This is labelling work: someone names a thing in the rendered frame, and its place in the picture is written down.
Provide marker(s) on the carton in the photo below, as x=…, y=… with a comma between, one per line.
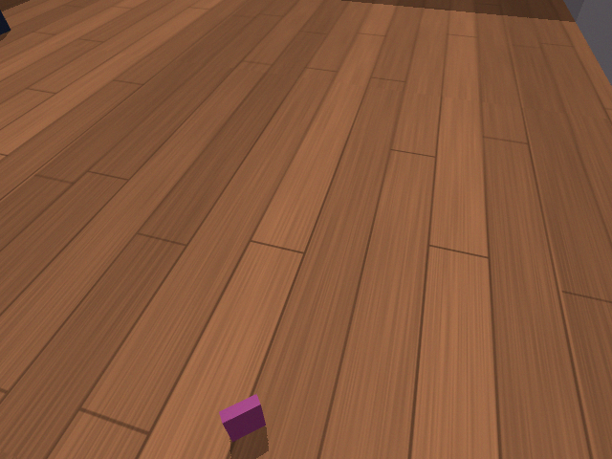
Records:
x=243, y=418

